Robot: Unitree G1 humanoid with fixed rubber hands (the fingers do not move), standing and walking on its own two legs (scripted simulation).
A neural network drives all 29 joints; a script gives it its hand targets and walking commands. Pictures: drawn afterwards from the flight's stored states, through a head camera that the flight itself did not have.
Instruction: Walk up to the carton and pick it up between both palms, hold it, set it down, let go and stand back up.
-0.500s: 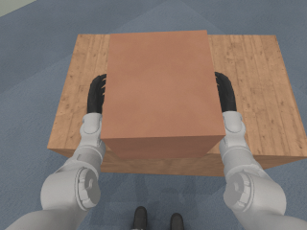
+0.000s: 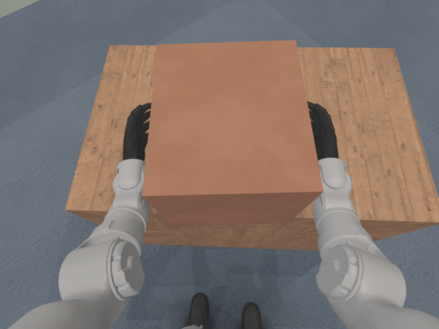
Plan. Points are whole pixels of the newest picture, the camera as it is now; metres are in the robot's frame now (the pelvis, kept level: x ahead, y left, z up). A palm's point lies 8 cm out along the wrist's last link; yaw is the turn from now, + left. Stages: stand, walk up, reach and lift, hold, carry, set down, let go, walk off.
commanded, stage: set down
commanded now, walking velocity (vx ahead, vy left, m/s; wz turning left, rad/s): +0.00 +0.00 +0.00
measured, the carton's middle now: (228, 141) +0.46 -0.01 -0.03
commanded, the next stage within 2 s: none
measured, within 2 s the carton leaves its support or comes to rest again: neither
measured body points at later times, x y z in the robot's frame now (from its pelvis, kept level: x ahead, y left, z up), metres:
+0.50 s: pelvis +0.01 +0.00 -0.01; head +0.18 -0.01 +0.41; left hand +0.45 +0.17 -0.04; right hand +0.46 -0.18 -0.03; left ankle +0.02 +0.11 -0.74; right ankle -0.02 -0.10 -0.74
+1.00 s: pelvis -0.02 +0.01 -0.02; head +0.14 -0.03 +0.40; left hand +0.45 +0.22 +0.00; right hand +0.46 -0.24 -0.01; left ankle +0.01 +0.11 -0.74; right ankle -0.02 -0.10 -0.74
